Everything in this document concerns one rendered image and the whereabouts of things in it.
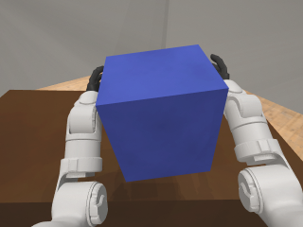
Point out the robot right forearm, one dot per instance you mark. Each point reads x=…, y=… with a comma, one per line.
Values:
x=254, y=142

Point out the left robot upper arm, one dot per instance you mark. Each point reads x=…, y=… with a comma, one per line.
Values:
x=78, y=204

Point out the robot left hand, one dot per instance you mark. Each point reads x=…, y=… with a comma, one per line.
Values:
x=94, y=80

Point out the right robot upper arm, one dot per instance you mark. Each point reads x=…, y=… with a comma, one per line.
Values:
x=273, y=193

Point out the robot left forearm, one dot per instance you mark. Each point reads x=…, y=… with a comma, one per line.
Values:
x=82, y=148

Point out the pedestal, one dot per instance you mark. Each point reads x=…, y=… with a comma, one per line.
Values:
x=33, y=126

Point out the robot right hand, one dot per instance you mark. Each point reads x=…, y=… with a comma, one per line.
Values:
x=220, y=66

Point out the carton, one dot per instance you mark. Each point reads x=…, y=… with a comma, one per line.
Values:
x=162, y=111

